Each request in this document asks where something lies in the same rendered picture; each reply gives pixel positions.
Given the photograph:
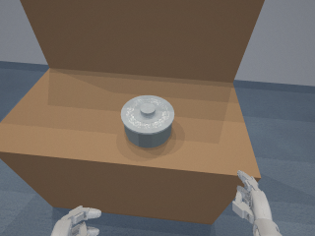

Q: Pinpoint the robot left hand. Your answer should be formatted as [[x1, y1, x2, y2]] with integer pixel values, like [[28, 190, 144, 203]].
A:
[[50, 206, 101, 236]]

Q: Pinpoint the lid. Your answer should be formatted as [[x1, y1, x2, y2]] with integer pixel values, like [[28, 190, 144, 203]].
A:
[[120, 95, 175, 135]]

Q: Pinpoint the robot right hand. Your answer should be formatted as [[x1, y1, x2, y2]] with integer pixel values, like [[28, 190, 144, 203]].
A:
[[232, 170, 273, 224]]

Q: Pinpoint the knob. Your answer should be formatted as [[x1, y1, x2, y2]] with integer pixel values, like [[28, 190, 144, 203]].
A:
[[140, 102, 156, 116]]

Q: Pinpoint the table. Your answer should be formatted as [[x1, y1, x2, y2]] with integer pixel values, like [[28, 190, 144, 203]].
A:
[[0, 0, 265, 225]]

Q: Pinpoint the pot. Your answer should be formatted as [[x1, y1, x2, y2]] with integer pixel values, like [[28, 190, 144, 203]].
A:
[[124, 123, 172, 148]]

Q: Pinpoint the right robot forearm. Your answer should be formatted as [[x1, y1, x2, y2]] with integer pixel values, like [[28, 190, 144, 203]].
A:
[[252, 218, 283, 236]]

